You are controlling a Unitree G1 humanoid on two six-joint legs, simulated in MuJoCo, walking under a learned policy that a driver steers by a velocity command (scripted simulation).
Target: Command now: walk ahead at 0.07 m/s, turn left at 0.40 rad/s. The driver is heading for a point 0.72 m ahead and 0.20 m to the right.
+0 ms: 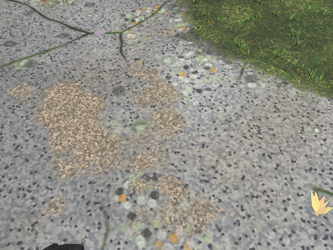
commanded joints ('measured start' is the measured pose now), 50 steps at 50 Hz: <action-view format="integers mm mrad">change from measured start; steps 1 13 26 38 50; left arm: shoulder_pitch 43 110 121 94 64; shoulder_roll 144 114 47 39 26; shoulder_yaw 60 26 32 30 28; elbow -74 68 173 242 320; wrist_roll -18 -23 -9 -22 -29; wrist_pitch -38 71 66 70 80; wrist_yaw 5 44 56 62 62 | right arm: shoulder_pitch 80 -81 -88 -6 40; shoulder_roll -96 20 68 92 97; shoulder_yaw -6 43 28 15 9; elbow -90 -169 -112 -40 44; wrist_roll -23 10 -7 -3 1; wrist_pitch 46 161 121 112 109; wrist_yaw -36 -73 -78 -91 -103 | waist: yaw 29 34 56 55 54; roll -78 -139 15 -8 10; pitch -165 -55 91 52 62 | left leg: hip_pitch -451 148 -79 -5 37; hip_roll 176 234 289 262 263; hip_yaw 139 279 163 210 218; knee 480 -470 -627 -570 -582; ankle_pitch -73 303 62 274 363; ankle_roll -115 52 88 74 65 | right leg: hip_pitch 479 78 226 249 279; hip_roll -424 -185 -48 -61 -49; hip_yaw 490 129 15 27 14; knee -198 -255 -145 -140 -140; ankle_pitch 586 -200 -166 -138 -47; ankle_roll -344 -161 10 -20 -25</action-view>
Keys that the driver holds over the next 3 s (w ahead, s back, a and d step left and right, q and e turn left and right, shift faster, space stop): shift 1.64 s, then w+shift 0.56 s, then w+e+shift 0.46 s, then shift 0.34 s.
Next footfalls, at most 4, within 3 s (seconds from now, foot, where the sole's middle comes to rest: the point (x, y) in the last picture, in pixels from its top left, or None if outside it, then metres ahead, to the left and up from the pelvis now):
0.28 left None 0.07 0.12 -0.76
2.34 left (134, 236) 0.56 0.13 -0.76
2.80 right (182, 153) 0.96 -0.09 -0.76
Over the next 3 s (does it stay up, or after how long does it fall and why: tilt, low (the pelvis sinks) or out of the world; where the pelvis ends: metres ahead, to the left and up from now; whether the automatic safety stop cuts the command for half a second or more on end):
stays up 0.88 -0.03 0.01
